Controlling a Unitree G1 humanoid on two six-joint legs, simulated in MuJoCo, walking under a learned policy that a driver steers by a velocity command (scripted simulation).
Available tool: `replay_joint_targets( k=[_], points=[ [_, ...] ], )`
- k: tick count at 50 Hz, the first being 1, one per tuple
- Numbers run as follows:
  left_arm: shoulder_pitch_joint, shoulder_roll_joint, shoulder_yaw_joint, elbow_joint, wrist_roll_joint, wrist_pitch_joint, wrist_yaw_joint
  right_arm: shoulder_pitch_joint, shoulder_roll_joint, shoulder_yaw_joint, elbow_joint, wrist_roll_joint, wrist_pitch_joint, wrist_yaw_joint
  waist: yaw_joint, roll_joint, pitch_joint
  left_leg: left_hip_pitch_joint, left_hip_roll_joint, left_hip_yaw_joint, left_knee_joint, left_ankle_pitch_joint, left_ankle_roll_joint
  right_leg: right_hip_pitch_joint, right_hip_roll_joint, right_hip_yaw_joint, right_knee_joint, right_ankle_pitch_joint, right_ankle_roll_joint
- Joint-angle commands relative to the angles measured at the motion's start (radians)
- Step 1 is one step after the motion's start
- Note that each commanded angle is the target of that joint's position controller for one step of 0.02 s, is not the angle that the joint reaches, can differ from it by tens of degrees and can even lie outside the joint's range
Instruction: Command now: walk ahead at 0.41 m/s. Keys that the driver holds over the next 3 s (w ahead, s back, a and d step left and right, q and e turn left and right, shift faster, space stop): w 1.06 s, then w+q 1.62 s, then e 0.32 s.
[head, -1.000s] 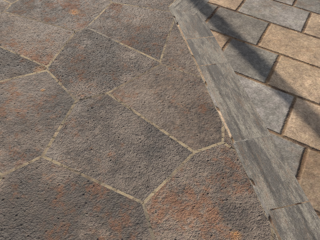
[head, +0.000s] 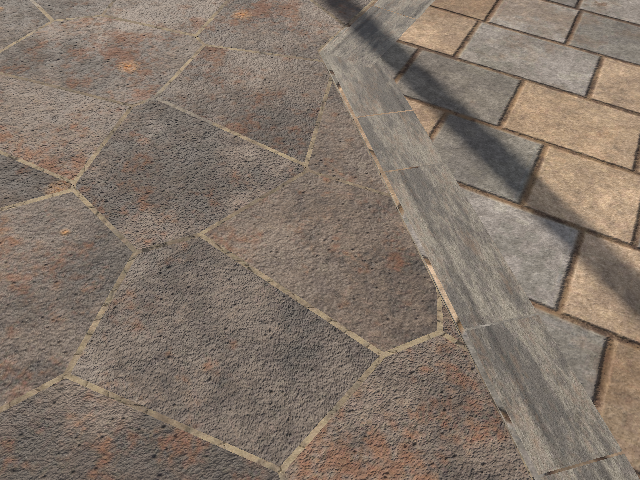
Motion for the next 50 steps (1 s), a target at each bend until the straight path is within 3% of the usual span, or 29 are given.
replay_joint_targets(
  k=[1, 4, 7, 9, 11, 12, 13, 14, 15, 16, 17, 18, 19, 20, 21, 23, 26, 31, 36, 39, 40, 41, 42, 43, 44, 45, 46, 47, 50],
  points=[
    [-0.123, 0.021, 0.002, -0.094, 0.010, -0.014, -0.016, 0.050, -0.135, -0.020, -0.028, 0.001, 0.004, -0.012, -0.018, 0.120, 0.070, 0.139, 0.231, -0.199, -0.166, 0.364, 0.124, -0.271, -0.040, -0.011, -0.090, 0.100, 0.030],
    [-0.242, -0.008, -0.015, -0.139, 0.005, -0.017, -0.022, 0.047, -0.160, -0.020, -0.028, -0.002, 0.014, -0.029, -0.037, 0.113, 0.102, 0.051, 0.202, -0.128, -0.204, 0.357, 0.115, -0.197, -0.016, -0.040, -0.309, 0.226, 0.055],
    [-0.327, -0.001, -0.021, -0.168, -0.002, -0.023, -0.033, 0.087, -0.173, -0.022, -0.010, 0.005, 0.015, -0.035, -0.054, 0.122, 0.137, 0.020, 0.219, -0.110, -0.234, 0.318, 0.123, -0.120, 0.012, -0.057, -0.443, 0.311, 0.051],
    [-0.356, 0.013, -0.020, -0.185, -0.005, -0.028, -0.041, 0.093, -0.176, -0.026, 0.001, 0.013, 0.017, -0.037, -0.041, 0.125, 0.151, 0.067, 0.250, -0.107, -0.219, 0.355, 0.120, -0.116, 0.014, -0.038, -0.493, 0.311, 0.026],
    [-0.348, 0.040, -0.012, -0.190, -0.003, -0.034, -0.048, 0.078, -0.187, -0.034, 0.001, 0.015, 0.023, -0.038, -0.007, 0.127, 0.125, 0.139, 0.277, -0.098, -0.160, 0.500, 0.104, -0.085, 0.025, -0.033, -0.524, 0.267, -0.008],
    [-0.311, 0.062, -0.003, -0.183, -0.002, -0.034, -0.047, 0.066, -0.201, -0.039, -0.003, 0.012, 0.027, -0.038, 0.022, 0.141, 0.084, 0.169, 0.281, -0.091, -0.099, 0.667, 0.093, -0.023, 0.046, -0.045, -0.522, 0.234, -0.027],
    [-0.231, 0.090, 0.011, -0.163, -0.001, -0.032, -0.042, 0.055, -0.214, -0.044, -0.007, 0.007, 0.034, -0.039, 0.068, 0.161, 0.017, 0.187, 0.276, -0.080, 0.005, 0.857, 0.082, 0.084, 0.077, -0.066, -0.513, 0.200, -0.049],
    [-0.069, 0.127, 0.033, -0.113, -0.003, -0.027, -0.034, 0.040, -0.208, -0.042, -0.013, 0.001, 0.045, -0.040, 0.150, 0.158, -0.086, 0.149, 0.237, -0.048, 0.195, 0.965, 0.058, 0.288, 0.103, -0.087, -0.530, 0.208, -0.081],
    [0.116, 0.170, 0.049, -0.068, 0.004, -0.020, -0.021, 0.038, -0.189, -0.031, -0.033, -0.010, 0.048, -0.042, 0.222, 0.120, -0.215, -0.063, 0.206, -0.045, 0.457, 0.769, 0.033, 0.613, -0.015, 0.042, -0.485, 0.189, -0.133],
    [0.219, 0.262, 0.068, -0.040, 0.023, -0.018, -0.020, 0.184, -0.031, 0.013, -0.050, -0.013, 0.030, -0.026, 0.146, -0.161, -0.392, -0.468, 0.007, -0.038, 0.879, 0.060, -0.037, 0.993, -0.299, 0.554, -0.549, -0.045, -0.313],
    [0.209, 0.163, 0.043, -0.028, 0.014, -0.017, -0.022, 0.147, -0.095, 0.001, -0.028, 0.016, 0.001, -0.018, 0.172, -0.166, -0.419, -0.587, -0.025, -0.172, 1.034, -0.279, -0.027, 0.963, -0.338, 0.796, -0.742, -0.195, -0.329],
    [0.104, 0.123, 0.027, -0.036, 0.008, -0.018, -0.019, 0.020, -0.178, -0.025, -0.078, 0.048, -0.017, -0.014, 0.152, -0.130, -0.197, -0.679, 0.038, -0.157, 1.065, -0.223, -0.012, 0.791, -0.299, 0.636, -0.775, -0.203, -0.268],
    [0.024, 0.097, 0.019, -0.048, 0.012, -0.021, -0.019, -0.057, -0.183, -0.024, -0.100, 0.051, -0.027, -0.017, 0.119, -0.037, -0.100, -0.652, 0.094, -0.132, 1.018, -0.127, -0.002, 0.622, -0.260, 0.492, -0.801, -0.112, -0.235],
    [-0.028, 0.071, 0.010, -0.050, 0.020, -0.027, -0.024, -0.088, -0.169, -0.028, -0.103, 0.037, -0.025, -0.023, 0.082, 0.013, -0.031, -0.613, 0.131, -0.113, 0.950, -0.066, -0.008, 0.481, -0.217, 0.385, -0.831, 0.009, -0.214],
    [-0.056, 0.050, 0.004, -0.050, 0.033, -0.035, -0.026, -0.066, -0.160, -0.032, -0.097, 0.024, -0.014, -0.026, 0.042, -0.013, -0.023, -0.542, 0.163, -0.122, 0.904, -0.022, -0.011, 0.396, -0.178, 0.306, -0.856, 0.079, -0.198],
    [-0.060, 0.052, 0.005, -0.034, 0.027, -0.044, -0.030, -0.028, -0.113, -0.025, -0.087, 0.015, 0.010, -0.027, 0.010, -0.029, -0.014, -0.483, 0.179, -0.109, 0.853, -0.003, -0.027, 0.305, -0.154, 0.236, -0.905, 0.131, -0.210],
    [-0.022, 0.091, 0.013, -0.001, 0.023, -0.053, -0.021, -0.122, -0.113, -0.024, -0.130, 0.002, 0.026, -0.033, 0.016, -0.016, 0.044, -0.557, 0.199, -0.093, 0.717, 0.090, -0.064, 0.253, -0.148, 0.165, -0.953, 0.174, -0.225],
    [0.069, 0.133, 0.016, 0.036, 0.010, -0.039, 0.000, -0.325, -0.088, -0.009, -0.187, 0.001, 0.006, -0.017, 0.087, 0.005, 0.067, -0.538, 0.151, -0.040, 0.358, 0.374, -0.075, 0.298, -0.103, 0.062, -0.950, 0.223, -0.174],
    [0.164, 0.149, 0.019, 0.088, 0.000, -0.011, 0.004, -0.452, -0.108, -0.007, -0.245, 0.015, -0.003, 0.011, 0.121, -0.001, 0.078, -0.575, 0.122, -0.050, 0.219, 0.328, -0.045, 0.493, -0.180, 0.083, -0.872, 0.245, -0.157],
    [0.149, 0.169, 0.026, 0.093, 0.002, 0.009, 0.010, -0.395, -0.147, -0.021, -0.245, 0.015, -0.009, 0.021, 0.068, -0.033, 0.031, -0.473, 0.086, -0.027, 0.182, 0.203, -0.002, 0.576, -0.205, 0.090, -0.761, 0.438, -0.126],
    [0.128, 0.168, 0.024, 0.089, 0.005, 0.016, 0.010, -0.289, -0.175, -0.038, -0.216, 0.014, -0.010, 0.019, 0.006, -0.032, -0.033, -0.324, 0.054, 0.004, 0.156, 0.195, 0.023, 0.563, -0.170, 0.058, -0.631, 0.594, -0.105],
    [0.131, 0.138, 0.010, 0.078, 0.016, 0.019, 0.012, -0.119, -0.230, -0.064, -0.168, 0.010, -0.009, 0.010, -0.064, -0.008, -0.155, -0.066, 0.079, -0.018, 0.181, 0.217, 0.061, 0.464, -0.114, 0.016, -0.417, 0.594, -0.075],
    [0.220, 0.041, -0.023, 0.046, 0.029, 0.004, 0.007, 0.019, -0.336, -0.088, -0.148, -0.013, -0.004, 0.003, -0.059, 0.181, -0.331, 0.340, 0.332, -0.387, 0.191, 0.170, 0.192, 0.112, 0.008, -0.044, -0.028, 0.263, -0.011],
    [0.255, 0.006, -0.036, 0.065, 0.017, -0.018, 0.001, 0.056, -0.299, -0.081, -0.129, 0.001, 0.004, 0.008, -0.057, 0.325, -0.416, 0.474, 0.436, -0.750, 0.022, 0.008, 0.285, -0.126, 0.120, 0.039, 0.194, -0.311, 0.018],
    [0.175, 0.126, -0.006, 0.051, -0.010, -0.036, -0.005, -0.001, -0.226, -0.057, -0.139, 0.007, 0.004, 0.009, -0.067, 0.223, -0.283, 0.382, 0.404, -0.670, -0.012, -0.076, 0.234, -0.232, 0.053, 0.111, 0.279, -0.299, -0.001],
    [0.091, 0.139, -0.003, 0.026, -0.025, -0.045, -0.007, -0.076, -0.196, -0.047, -0.156, 0.003, 0.004, 0.006, -0.047, 0.170, -0.165, 0.244, 0.366, -0.522, -0.027, -0.030, 0.198, -0.252, 0.000, 0.083, 0.263, -0.211, -0.013],
    [0.050, 0.125, -0.004, 0.019, -0.014, -0.045, -0.002, -0.141, -0.174, -0.040, -0.163, -0.003, 0.002, 0.008, -0.017, 0.104, -0.083, 0.104, 0.324, -0.416, -0.061, 0.070, 0.182, -0.223, -0.042, 0.059, 0.198, -0.130, -0.008],
    [0.046, 0.119, 0.003, 0.021, 0.001, -0.036, 0.002, -0.179, -0.145, -0.032, -0.169, -0.010, -0.003, 0.009, 0.013, 0.104, -0.047, 0.014, 0.287, -0.343, -0.092, 0.146, 0.166, -0.172, -0.074, 0.064, 0.133, -0.074, -0.004],
    [0.084, 0.060, -0.005, 0.034, 0.011, -0.003, 0.005, -0.186, -0.149, -0.035, -0.153, -0.007, -0.017, 0.014, 0.057, 0.110, -0.029, -0.093, 0.254, -0.240, -0.162, 0.269, 0.181, -0.091, -0.091, 0.051, 0.060, -0.005, 0.022]
  ],
)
